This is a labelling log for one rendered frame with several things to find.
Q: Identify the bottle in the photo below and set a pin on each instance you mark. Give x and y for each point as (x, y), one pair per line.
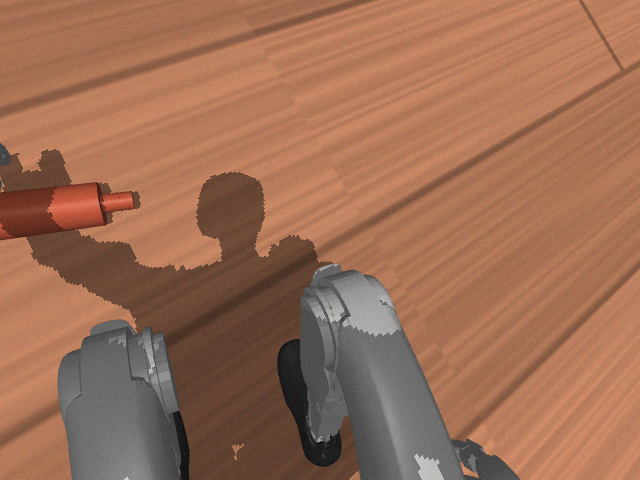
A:
(55, 209)

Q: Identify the right robot foot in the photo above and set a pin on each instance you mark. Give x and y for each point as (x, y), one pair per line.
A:
(295, 394)

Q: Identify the right robot hand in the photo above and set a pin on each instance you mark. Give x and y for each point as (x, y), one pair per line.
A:
(474, 458)

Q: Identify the left robot foot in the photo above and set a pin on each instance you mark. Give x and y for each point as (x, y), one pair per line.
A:
(183, 445)

